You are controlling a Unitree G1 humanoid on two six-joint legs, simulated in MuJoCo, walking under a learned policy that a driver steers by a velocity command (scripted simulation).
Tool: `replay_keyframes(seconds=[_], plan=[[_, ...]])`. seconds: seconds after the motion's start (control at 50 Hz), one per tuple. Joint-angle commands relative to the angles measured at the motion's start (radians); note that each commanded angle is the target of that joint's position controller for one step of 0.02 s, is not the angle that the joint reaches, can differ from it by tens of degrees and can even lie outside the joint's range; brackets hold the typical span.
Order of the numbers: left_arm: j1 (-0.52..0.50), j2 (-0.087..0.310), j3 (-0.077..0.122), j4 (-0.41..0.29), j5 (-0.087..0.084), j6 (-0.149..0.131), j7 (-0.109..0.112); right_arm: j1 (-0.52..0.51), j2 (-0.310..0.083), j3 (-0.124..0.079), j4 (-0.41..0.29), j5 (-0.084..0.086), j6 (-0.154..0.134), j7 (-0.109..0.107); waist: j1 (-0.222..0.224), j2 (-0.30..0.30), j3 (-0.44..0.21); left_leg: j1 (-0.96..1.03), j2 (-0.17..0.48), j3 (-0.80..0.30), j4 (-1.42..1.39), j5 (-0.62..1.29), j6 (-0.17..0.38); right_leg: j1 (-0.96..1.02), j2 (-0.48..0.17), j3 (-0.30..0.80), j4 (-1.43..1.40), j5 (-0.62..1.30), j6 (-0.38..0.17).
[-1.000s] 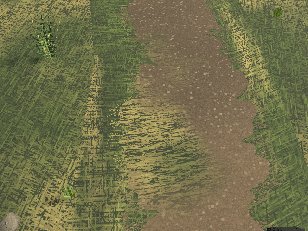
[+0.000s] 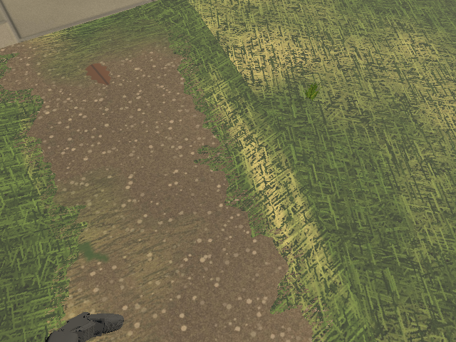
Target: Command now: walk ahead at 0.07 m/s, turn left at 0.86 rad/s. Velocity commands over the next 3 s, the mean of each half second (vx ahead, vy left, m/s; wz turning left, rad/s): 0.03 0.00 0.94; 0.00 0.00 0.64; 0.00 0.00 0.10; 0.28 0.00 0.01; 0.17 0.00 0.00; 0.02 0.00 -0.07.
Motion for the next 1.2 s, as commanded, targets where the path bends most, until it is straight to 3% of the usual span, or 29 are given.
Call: replay_keyframes(seconds=[0.02,0.08,0.18,0.24,0.3,0.32,0.34,0.36,0.38,0.4,0.42,0.46,0.5,0.58,0.66,0.74,0.8,0.84,0.86,0.88,0.9,0.92,0.94,0.96,0.98,1.02,1.06,1.12,1.2], plan=[[0.071,0.122,0.039,-0.035,-0.009,0.013,0.004,0.038,-0.173,-0.054,-0.068,0.009,0.011,-0.013,0.030,0.085,-0.192,0.204,0.243,-0.380,-0.133,-0.041,-0.041,-0.018,0.025,-0.023,-0.076,0.054,0.018],[0.030,0.135,0.043,-0.038,-0.013,0.003,0.002,0.029,-0.180,-0.062,-0.083,0.003,0.026,-0.014,0.005,0.119,-0.162,0.248,0.231,-0.439,-0.143,-0.172,-0.037,-0.049,0.034,-0.003,-0.156,0.063,0.018],[0.012,0.158,0.046,-0.034,-0.022,-0.025,0.002,0.007,-0.198,-0.069,-0.103,-0.013,0.026,-0.005,-0.001,0.147,-0.155,0.276,0.232,-0.518,-0.092,-0.098,0.009,0.004,0.068,0.015,-0.281,0.027,-0.017],[0.032,0.179,0.048,-0.028,-0.031,-0.040,0.002,-0.031,-0.214,-0.070,-0.121,-0.020,0.026,0.004,0.014,0.159,-0.154,0.224,0.230,-0.565,-0.060,0.008,0.015,0.122,0.099,0.015,-0.386,0.005,-0.040],[0.109,0.206,0.056,-0.008,-0.040,-0.048,0.014,-0.102,-0.215,-0.065,-0.145,-0.020,0.025,0.010,0.065,0.172,-0.144,0.106,0.190,-0.604,-0.053,-0.047,-0.044,0.348,0.110,0.012,-0.609,0.044,-0.047],[0.137,0.215,0.060,-0.002,-0.037,-0.052,0.024,-0.118,-0.206,-0.060,-0.147,-0.011,0.022,0.009,0.092,0.143,-0.137,0.039,0.149,-0.584,-0.021,-0.172,-0.085,0.457,0.083,0.015,-0.755,0.128,-0.049],[0.107,0.264,0.070,-0.014,-0.032,-0.053,0.035,-0.045,-0.149,-0.045,-0.137,-0.004,0.015,0.007,0.049,0.000,-0.171,-0.035,0.064,-0.471,0.091,-0.469,-0.138,0.570,-0.063,0.126,-0.860,0.090,-0.075],[0.099,0.338,0.078,-0.052,-0.024,-0.042,0.036,0.010,-0.102,-0.034,-0.145,0.007,0.011,0.000,0.038,-0.160,-0.216,-0.145,-0.045,-0.220,0.367,-0.569,-0.180,0.639,-0.337,0.388,-0.903,-0.011,-0.165],[0.071,0.334,0.077,-0.048,-0.008,-0.033,0.026,-0.036,-0.213,-0.056,-0.150,-0.030,0.008,0.000,0.051,-0.130,-0.164,-0.211,-0.015,-0.103,0.521,-0.524,-0.196,0.507,-0.368,0.441,-0.920,0.064,-0.241],[0.078,0.271,0.067,-0.038,-0.013,-0.028,0.020,-0.064,-0.242,-0.064,-0.151,-0.041,0.012,0.008,0.047,-0.107,-0.140,-0.193,0.063,-0.078,0.616,-0.457,-0.197,0.467,-0.334,0.332,-0.881,0.179,-0.255],[0.057,0.229,0.056,-0.040,-0.019,-0.025,0.013,-0.049,-0.228,-0.061,-0.133,-0.041,0.020,0.019,0.040,-0.089,-0.111,-0.188,0.085,-0.058,0.687,-0.395,-0.190,0.434,-0.259,0.192,-0.851,0.252,-0.233],[0.047,0.211,0.047,-0.059,-0.015,-0.019,0.015,-0.001,-0.202,-0.052,-0.108,-0.023,0.040,0.043,0.034,-0.124,-0.108,-0.196,0.100,-0.004,0.820,-0.339,-0.194,0.430,-0.188,0.043,-0.827,0.371,-0.215],[0.092,0.204,0.047,-0.059,-0.013,-0.020,0.014,-0.032,-0.194,-0.044,-0.117,-0.011,0.048,0.053,0.054,-0.117,-0.113,-0.227,0.131,0.033,0.841,-0.318,-0.205,0.475,-0.184,-0.025,-0.807,0.461,-0.220],[0.188,0.214,0.063,-0.037,-0.011,-0.021,0.010,-0.113,-0.162,-0.028,-0.138,-0.008,0.056,0.062,0.103,-0.147,-0.112,-0.281,0.185,0.081,0.739,-0.315,-0.227,0.593,-0.217,-0.081,-0.788,0.522,-0.221],[0.239,0.217,0.077,-0.021,-0.009,-0.027,0.003,-0.169,-0.130,-0.017,-0.161,-0.008,0.063,0.070,0.122,-0.148,-0.128,-0.254,0.220,0.104,0.637,-0.340,-0.220,0.622,-0.272,-0.114,-0.779,0.560,-0.250],[0.238,0.218,0.084,-0.008,-0.008,-0.037,-0.015,-0.194,-0.086,0.001,-0.175,-0.005,0.064,0.064,0.110,-0.142,-0.153,-0.114,0.210,0.125,0.480,-0.385,-0.181,0.566,-0.295,-0.156,-0.750,0.594,-0.263],[0.237,0.230,0.089,0.007,-0.010,-0.034,-0.029,-0.195,-0.074,0.010,-0.175,0.000,0.059,0.051,0.109,-0.180,-0.165,0.004,0.179,0.166,0.336,-0.411,-0.152,0.525,-0.289,-0.183,-0.704,0.644,-0.254],[0.247,0.240,0.092,0.023,-0.021,-0.023,-0.033,-0.174,-0.070,0.015,-0.166,-0.004,0.050,0.043,0.095,-0.179,-0.169,0.082,0.163,0.173,0.171,-0.365,-0.129,0.516,-0.282,-0.192,-0.648,0.654,-0.235],[0.240,0.239,0.091,0.031,-0.033,-0.014,-0.033,-0.134,-0.067,0.018,-0.149,-0.014,0.039,0.037,0.064,-0.150,-0.172,0.172,0.159,0.174,-0.004,-0.236,-0.115,0.473,-0.265,-0.220,-0.594,0.612,-0.199],[0.283,0.217,0.085,0.044,-0.037,-0.010,-0.035,-0.113,-0.102,0.013,-0.138,-0.032,0.026,0.028,0.058,-0.060,-0.189,0.306,0.214,0.084,-0.137,-0.113,-0.101,0.375,-0.238,-0.255,-0.515,0.479,-0.137],[0.346,0.114,0.059,0.020,-0.014,-0.004,-0.043,-0.110,-0.172,0.008,-0.151,-0.040,0.012,0.018,0.094,0.224,-0.230,0.464,0.511,-0.248,-0.151,0.143,-0.052,0.163,-0.149,-0.322,-0.300,-0.113,-0.065],[0.274,0.123,0.056,-0.010,-0.012,0.016,-0.032,-0.106,-0.236,-0.011,-0.155,-0.016,0.008,0.009,0.041,0.268,-0.184,0.313,0.615,-0.306,-0.096,0.402,0.112,0.105,-0.032,-0.242,-0.198,-0.289,-0.038],[0.251,0.172,0.069,0.004,-0.018,0.028,-0.029,-0.110,-0.169,0.005,-0.137,-0.008,0.006,0.008,0.044,0.151,-0.156,0.303,0.554,-0.211,-0.086,0.425,0.126,0.114,-0.057,-0.173,-0.134,-0.248,-0.031],[0.254,0.161,0.070,0.018,-0.031,0.030,-0.034,-0.174,-0.118,0.028,-0.135,-0.008,0.004,0.004,0.079,0.154,-0.110,0.251,0.490,-0.133,-0.100,0.386,0.098,0.129,-0.055,-0.154,-0.136,-0.183,-0.032],[0.276,0.170,0.073,0.040,-0.033,0.027,-0.037,-0.230,-0.096,0.036,-0.136,-0.015,0.005,0.000,0.108,0.154,-0.093,0.232,0.432,-0.082,-0.112,0.347,0.060,0.149,-0.054,-0.152,-0.164,-0.123,-0.029],[0.319,0.181,0.080,0.075,-0.017,0.026,-0.039,-0.233,-0.086,0.043,-0.126,-0.014,-0.001,-0.012,0.112,0.168,-0.118,0.242,0.389,-0.031,-0.096,0.443,0.052,0.190,-0.031,-0.169,-0.145,-0.067,-0.022],[0.318,0.154,0.073,0.085,-0.024,0.029,-0.041,-0.217,-0.076,0.049,-0.109,-0.015,-0.008,-0.012,0.107,0.131,-0.137,0.241,0.390,-0.026,-0.094,0.413,0.053,0.227,-0.024,-0.165,-0.189,-0.063,-0.020],[0.275,0.116,0.059,0.086,-0.025,0.034,-0.037,-0.198,-0.081,0.050,-0.078,-0.020,-0.012,-0.008,0.084,0.143,-0.113,0.219,0.387,-0.050,-0.097,0.263,0.054,0.271,-0.015,-0.167,-0.338,-0.071,-0.029],[0.282,0.104,0.054,0.108,-0.029,0.028,-0.020,-0.196,-0.084,0.049,-0.042,-0.022,-0.015,-0.008,0.088,0.136,-0.118,0.180,0.389,-0.101,-0.069,0.166,0.050,0.377,0.008,-0.177,-0.543,-0.019,-0.054]])
Next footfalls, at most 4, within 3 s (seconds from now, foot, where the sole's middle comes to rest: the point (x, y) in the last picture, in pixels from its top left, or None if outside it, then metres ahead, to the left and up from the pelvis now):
0.34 right None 0.19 -0.15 -0.77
0.88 left None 0.04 -0.01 -0.77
1.26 right None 0.19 -0.16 -0.77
1.98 left None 0.08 0.06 -0.77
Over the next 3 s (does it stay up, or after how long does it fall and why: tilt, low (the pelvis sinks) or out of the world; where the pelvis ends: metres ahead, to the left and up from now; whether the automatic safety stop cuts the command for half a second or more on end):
stays up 0.21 0.09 0.00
